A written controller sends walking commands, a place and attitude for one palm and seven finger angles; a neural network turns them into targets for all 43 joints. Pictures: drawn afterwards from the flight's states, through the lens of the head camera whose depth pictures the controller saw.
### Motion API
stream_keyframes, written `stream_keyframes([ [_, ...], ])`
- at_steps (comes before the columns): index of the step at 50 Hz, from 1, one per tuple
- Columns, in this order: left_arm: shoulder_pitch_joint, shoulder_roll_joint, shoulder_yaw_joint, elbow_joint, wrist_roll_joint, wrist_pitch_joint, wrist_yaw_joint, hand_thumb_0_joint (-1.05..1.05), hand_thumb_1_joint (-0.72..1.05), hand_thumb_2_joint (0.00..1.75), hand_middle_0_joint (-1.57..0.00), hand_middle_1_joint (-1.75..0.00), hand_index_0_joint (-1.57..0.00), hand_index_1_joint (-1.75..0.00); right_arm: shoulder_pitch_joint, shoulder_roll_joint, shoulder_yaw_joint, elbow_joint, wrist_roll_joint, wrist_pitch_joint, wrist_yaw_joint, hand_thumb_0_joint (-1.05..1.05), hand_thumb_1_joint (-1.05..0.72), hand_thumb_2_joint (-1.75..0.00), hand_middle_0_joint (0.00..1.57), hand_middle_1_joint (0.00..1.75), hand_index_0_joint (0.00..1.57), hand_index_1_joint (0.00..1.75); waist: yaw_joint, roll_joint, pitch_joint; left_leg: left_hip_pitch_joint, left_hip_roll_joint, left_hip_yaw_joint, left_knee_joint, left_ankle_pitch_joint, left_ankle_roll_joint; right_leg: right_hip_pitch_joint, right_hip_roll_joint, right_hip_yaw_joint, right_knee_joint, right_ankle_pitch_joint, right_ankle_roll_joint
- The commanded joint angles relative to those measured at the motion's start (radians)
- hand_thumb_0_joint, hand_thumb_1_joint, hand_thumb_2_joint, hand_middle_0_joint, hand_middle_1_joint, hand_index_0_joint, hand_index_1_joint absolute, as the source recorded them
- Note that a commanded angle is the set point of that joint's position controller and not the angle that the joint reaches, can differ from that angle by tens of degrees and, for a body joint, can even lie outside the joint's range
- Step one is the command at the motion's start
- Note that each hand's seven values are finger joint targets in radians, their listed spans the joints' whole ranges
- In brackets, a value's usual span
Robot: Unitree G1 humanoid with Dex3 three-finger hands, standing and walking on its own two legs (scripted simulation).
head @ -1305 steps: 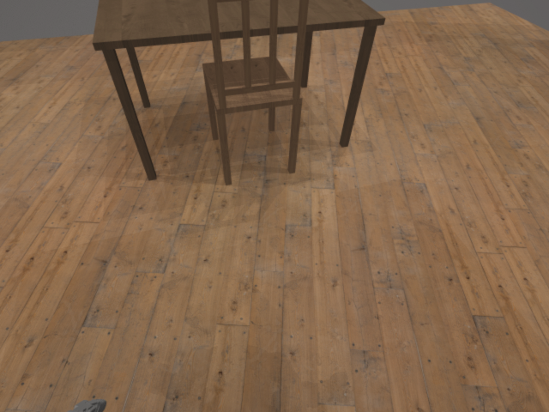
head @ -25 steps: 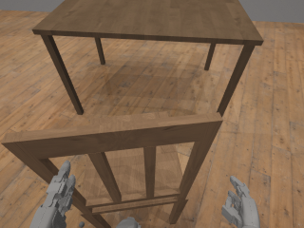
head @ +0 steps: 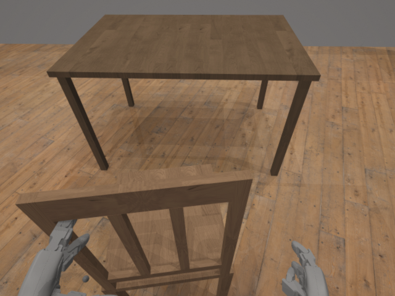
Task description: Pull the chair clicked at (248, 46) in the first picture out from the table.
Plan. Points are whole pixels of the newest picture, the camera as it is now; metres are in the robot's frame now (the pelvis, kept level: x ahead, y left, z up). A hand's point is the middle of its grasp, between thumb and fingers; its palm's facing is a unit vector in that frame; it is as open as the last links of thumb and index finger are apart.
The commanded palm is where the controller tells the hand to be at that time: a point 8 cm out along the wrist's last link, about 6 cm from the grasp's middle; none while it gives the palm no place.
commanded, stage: draw the hand back to the body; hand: left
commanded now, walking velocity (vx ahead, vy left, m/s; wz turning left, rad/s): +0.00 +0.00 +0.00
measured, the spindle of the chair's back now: (133, 247) +0.23 +0.17 -0.05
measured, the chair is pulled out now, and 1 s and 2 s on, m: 0.63 0.61 0.62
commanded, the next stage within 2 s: step back with the hand held close in 0.78 s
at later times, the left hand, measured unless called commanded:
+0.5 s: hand (65, 250) +0.17 +0.24 +0.08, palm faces +0.32 -0.83 -0.46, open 7.9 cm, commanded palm +0.16 +0.29 +0.20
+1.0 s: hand (64, 249) +0.18 +0.25 +0.08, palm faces +0.32 -0.82 -0.47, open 7.1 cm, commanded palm +0.16 +0.28 +0.20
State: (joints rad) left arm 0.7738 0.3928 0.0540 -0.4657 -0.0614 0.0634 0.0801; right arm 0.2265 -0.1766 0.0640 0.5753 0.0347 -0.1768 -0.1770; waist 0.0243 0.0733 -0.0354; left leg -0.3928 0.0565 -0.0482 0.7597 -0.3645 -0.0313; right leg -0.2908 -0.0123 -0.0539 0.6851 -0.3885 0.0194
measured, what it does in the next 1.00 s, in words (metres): stands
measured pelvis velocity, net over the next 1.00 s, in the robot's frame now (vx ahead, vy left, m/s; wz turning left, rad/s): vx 0.03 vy -0.02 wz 0.04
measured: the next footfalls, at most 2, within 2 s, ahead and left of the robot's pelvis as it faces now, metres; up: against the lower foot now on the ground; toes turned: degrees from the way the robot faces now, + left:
right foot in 1.88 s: -0.09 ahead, -0.12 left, +0.00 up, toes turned +1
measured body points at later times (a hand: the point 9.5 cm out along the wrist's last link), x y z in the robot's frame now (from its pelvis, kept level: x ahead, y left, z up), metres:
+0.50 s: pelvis +0.04 -0.01 +0.02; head +0.03 -0.03 +0.47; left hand +0.15 +0.28 +0.11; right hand +0.25 -0.21 -0.06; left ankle +0.02 +0.13 -0.72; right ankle -0.01 -0.14 -0.71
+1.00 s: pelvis +0.03 -0.02 +0.02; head +0.05 -0.04 +0.47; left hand +0.15 +0.29 +0.11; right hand +0.23 -0.22 -0.07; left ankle +0.02 +0.13 -0.71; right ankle -0.01 -0.14 -0.71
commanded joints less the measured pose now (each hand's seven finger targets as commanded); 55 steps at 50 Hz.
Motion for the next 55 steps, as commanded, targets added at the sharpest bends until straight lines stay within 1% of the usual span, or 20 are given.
stream_keyframes([
  [1, -0.128, 0.145, 0.308, -0.3, 0.016, -0.111, 0.107, 0.0, 0.21, 0.57, -0.1, -0.16, -0.1, -0.16, -0.166, -0.097, -0.035, -0.143, -0.004, -0.081, -0.004, 0.0, -0.9, -0.9, 0.2, 0.3, 0.2, 0.3, 0.034, 0.078, -0.016, 0.151, -0.02, 0.017, -0.217, 0.076, 0.03, -0.013, -0.026, -0.008, -0.219, 0.077, -0.051],
  [3, -0.172, 0.156, 0.324, -0.315, 0.018, -0.117, 0.111, 0.0, 0.28, 0.6, -0.12, -0.17, -0.12, -0.17, -0.165, -0.106, -0.041, -0.128, -0.007, -0.093, 0.0, 0.0, -0.9, -0.9, 0.2, 0.3, 0.2, 0.3, 0.032, 0.05, -0.04, 0.189, -0.019, 0.022, -0.23, 0.125, 0.034, 0.02, -0.03, -0.007, -0.23, 0.135, -0.046],
  [6, -0.215, 0.184, 0.35, -0.352, 0.019, -0.113, 0.121, 0.0, 0.39, 0.65, -0.13, -0.19, -0.13, -0.19, -0.169, -0.115, -0.04, -0.104, -0.011, -0.113, 0.008, 0.0, -0.9, -0.9, 0.2, 0.3, 0.2, 0.3, 0.04, 0.097, -0.063, 0.224, -0.023, 0.02, -0.258, 0.201, 0.031, 0.077, -0.034, -0.01, -0.227, 0.212, -0.048],
  [10, -0.278, 0.223, 0.38, -0.4, 0.023, -0.105, 0.137, 0.0, 0.54, 0.73, -0.15, -0.22, -0.15, -0.22, -0.163, -0.126, -0.042, -0.078, -0.014, -0.136, 0.016, 0.0, -0.9, -0.9, 0.2, 0.3, 0.2, 0.3, 0.046, 0.096, -0.112, 0.273, -0.025, 0.02, -0.268, 0.309, 0.032, 0.136, -0.041, -0.015, -0.224, 0.321, -0.046],
  [14, -0.344, 0.24, 0.397, -0.443, 0.018, -0.094, 0.146, 0.0, 0.68, 0.8, -0.17, -0.26, -0.17, -0.26, -0.17, -0.133, -0.038, -0.064, -0.01, -0.149, 0.026, 0.0, -0.9, -0.9, 0.2, 0.3, 0.2, 0.3, 0.048, 0.117, -0.116, 0.299, -0.025, 0.022, -0.268, 0.378, 0.032, 0.155, -0.044, -0.018, -0.217, 0.389, -0.044],
  [15, -0.364, 0.261, 0.409, -0.44, 0.019, -0.087, 0.152, 0.0, 0.72, 0.81, -0.18, -0.26, -0.18, -0.26, -0.157, -0.137, -0.038, -0.056, -0.01, -0.146, 0.024, 0.0, -0.9, -0.9, 0.2, 0.3, 0.2, 0.3, 0.048, 0.158, -0.118, 0.298, -0.027, 0.024, -0.27, 0.392, 0.03, 0.169, -0.051, -0.018, -0.221, 0.399, -0.044],
  [20, -0.448, 0.309, 0.442, -0.493, 0.014, -0.064, 0.165, 0.0, 0.9, 0.9, -0.2, -0.3, -0.2, -0.3, -0.154, -0.141, -0.037, -0.047, 0.0, -0.153, 0.033, 0.0, -0.9, -0.9, 0.2, 0.3, 0.2, 0.3, 0.05, 0.167, -0.128, 0.319, -0.024, 0.02, -0.262, 0.446, 0.029, 0.18, -0.054, -0.023, -0.211, 0.448, -0.043],
  [22, -0.436, 0.282, 0.43, -0.485, 0.014, -0.061, 0.162, 0.0, 0.9, 0.9, -0.2, -0.3, -0.2, -0.3, -0.16, -0.136, -0.037, -0.048, 0.0, -0.159, 0.038, 0.0, -0.9, -0.9, 0.2, 0.3, 0.2, 0.3, 0.051, 0.134, -0.129, 0.323, -0.021, 0.021, -0.255, 0.466, 0.03, 0.175, -0.055, -0.03, -0.201, 0.471, -0.04],
  [25, -0.438, 0.283, 0.428, -0.48, 0.015, -0.055, 0.159, 0.0, 0.9, 0.9, -0.2, -0.3, -0.2, -0.3, -0.169, -0.136, -0.037, -0.041, 0.0, -0.165, 0.046, 0.0, -0.9, -0.9, 0.2, 0.3, 0.2, 0.3, 0.054, 0.183, -0.137, 0.325, -0.023, 0.022, -0.253, 0.467, 0.027, 0.181, -0.056, -0.027, -0.202, 0.465, -0.042],
  [29, -0.447, 0.286, 0.43, -0.5, 0.018, -0.066, 0.159, 0.0, 0.9, 0.9, -0.2, -0.3, -0.2, -0.3, -0.163, -0.136, -0.035, -0.043, -0.005, -0.169, 0.052, 0.0, -0.9, -0.9, 0.2, 0.3, 0.2, 0.3, 0.055, 0.138, -0.154, 0.326, -0.019, 0.014, -0.25, 0.482, 0.03, 0.183, -0.058, -0.037, -0.192, 0.474, -0.04],
  [31, -0.448, 0.283, 0.425, -0.503, 0.021, -0.064, 0.157, 0.0, 0.9, 0.9, -0.2, -0.3, -0.2, -0.3, -0.16, -0.132, -0.031, -0.039, -0.003, -0.172, 0.054, 0.0, -0.9, -0.9, 0.2, 0.3, 0.2, 0.3, 0.057, 0.182, -0.151, 0.326, -0.022, 0.017, -0.25, 0.47, 0.029, 0.181, -0.061, -0.035, -0.196, 0.464, -0.042],
  [34, -0.445, 0.284, 0.429, -0.498, 0.021, -0.068, 0.158, 0.0, 0.9, 0.9, -0.2, -0.3, -0.2, -0.3, -0.163, -0.131, -0.035, -0.038, -0.006, -0.175, 0.055, 0.0, -0.9, -0.9, 0.2, 0.3, 0.2, 0.3, 0.056, 0.136, -0.162, 0.325, -0.02, 0.019, -0.245, 0.475, 0.033, 0.181, -0.061, -0.039, -0.192, 0.474, -0.039],
  [38, -0.443, 0.29, 0.431, -0.505, 0.026, -0.072, 0.157, 0.0, 0.9, 0.9, -0.2, -0.3, -0.2, -0.3, -0.16, -0.132, -0.037, -0.029, -0.008, -0.183, 0.055, 0.0, -0.9, -0.9, 0.2, 0.3, 0.2, 0.3, 0.059, 0.155, -0.169, 0.323, -0.019, 0.022, -0.235, 0.478, 0.036, 0.181, -0.066, -0.037, -0.188, 0.489, -0.04],
  [45, -0.476, 0.28, 0.414, -0.478, 0.026, -0.072, 0.155, 0.0, 0.9, 0.9, -0.2, -0.3, -0.2, -0.3, -0.158, -0.136, -0.037, -0.019, -0.004, -0.194, 0.055, 0.0, -0.9, -0.9, 0.2, 0.3, 0.2, 0.3, 0.048, 0.136, -0.143, 0.296, -0.02, 0.021, -0.236, 0.418, 0.035, 0.161, -0.065, -0.034, -0.195, 0.435, -0.042],
  [46, -0.593, 0.39, 0.492, -0.425, -0.02, -0.103, 0.119, 0.0, 0.9, 0.9, -0.2, -0.3, -0.2, -0.3, -0.097, -0.168, -0.066, -0.084, 0.031, -0.11, 0.045, 0.0, -0.9, -0.9, 0.2, 0.3, 0.2, 0.3, 0.006, 0.041, 0.056, 0.23, 0.019, -0.016, -0.241, 0.439, 0.05, 0.065, -0.086, 0.062, -0.277, 0.513, -0.028],
  [47, -0.577, 0.316, 0.445, -0.386, -0.013, -0.094, 0.103, 0.0, 0.9, 0.9, -0.2, -0.3, -0.2, -0.3, -0.099, -0.142, -0.064, -0.088, 0.028, -0.073, 0.046, 0.0, -0.9, -0.9, 0.2, 0.3, 0.2, 0.3, 0.0, 0.002, 0.025, 0.244, 0.021, -0.019, -0.237, 0.45, 0.047, 0.099, -0.099, 0.044, -0.287, 0.567, -0.029],
  [49, -0.556, 0.311, 0.44, -0.418, -0.008, -0.105, 0.098, 0.0, 0.9, 0.9, -0.2, -0.3, -0.2, -0.3, -0.113, -0.148, -0.067, -0.117, 0.028, -0.038, 0.045, 0.0, -0.9, -0.9, 0.2, 0.3, 0.2, 0.3, 0.0, 0.022, -0.046, 0.287, 0.021, -0.005, -0.221, 0.539, 0.049, 0.155, -0.108, 0.042, -0.266, 0.693, -0.029],
  [50, -0.536, 0.327, 0.453, -0.442, -0.005, -0.113, 0.1, 0.0, 0.9, 0.9, -0.2, -0.3, -0.2, -0.3, -0.129, -0.149, -0.067, -0.13, 0.028, -0.027, 0.042, 0.0, -0.9, -0.9, 0.2, 0.3, 0.2, 0.3, 0.005, 0.106, -0.102, 0.318, 0.021, -0.001, -0.238, 0.582, 0.05, 0.176, -0.109, 0.049, -0.245, 0.698, -0.029],
  [51, -0.489, 0.319, 0.459, -0.446, -0.004, -0.121, 0.106, 0.0, 0.9, 0.9, -0.2, -0.3, -0.2, -0.3, -0.128, -0.145, -0.068, -0.138, 0.025, -0.013, 0.041, 0.0, -0.9, -0.9, 0.2, 0.3, 0.2, 0.3, 0.011, 0.138, -0.132, 0.332, 0.031, 0.001, -0.243, 0.624, 0.051, 0.196, -0.107, 0.045, -0.235, 0.683, -0.028],
  [55, -0.358, 0.321, 0.481, -0.489, -0.009, -0.135, 0.12, 0.0, 0.9, 0.9, -0.2, -0.3, -0.2, -0.3, -0.149, -0.145, -0.079, -0.16, 0.026, 0.026, 0.045, 0.0, -0.9, -0.9, 0.2, 0.3, 0.2, 0.3, 0.022, 0.174, -0.231, 0.347, 0.054, -0.016, -0.259, 0.703, 0.055, 0.245, -0.088, 0.03, -0.201, 0.613, -0.022],
])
